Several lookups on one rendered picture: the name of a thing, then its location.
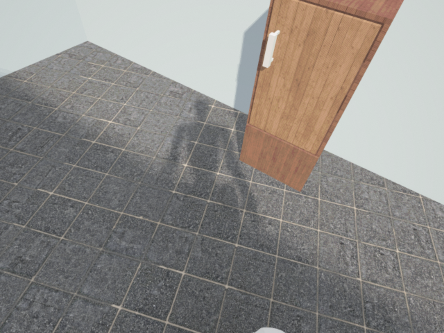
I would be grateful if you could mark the cupboard door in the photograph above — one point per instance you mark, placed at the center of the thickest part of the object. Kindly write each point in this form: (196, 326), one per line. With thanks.
(315, 60)

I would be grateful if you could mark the handle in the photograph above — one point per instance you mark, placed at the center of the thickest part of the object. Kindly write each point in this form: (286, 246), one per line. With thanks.
(270, 49)

